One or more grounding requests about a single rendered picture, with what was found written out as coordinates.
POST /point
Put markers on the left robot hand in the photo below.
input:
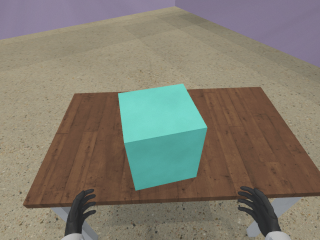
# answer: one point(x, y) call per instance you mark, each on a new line
point(76, 217)

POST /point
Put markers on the carton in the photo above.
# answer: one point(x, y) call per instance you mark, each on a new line
point(163, 135)

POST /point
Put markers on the table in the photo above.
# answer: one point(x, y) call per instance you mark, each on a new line
point(247, 144)

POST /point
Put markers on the right robot hand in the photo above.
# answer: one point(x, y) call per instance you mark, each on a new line
point(263, 212)

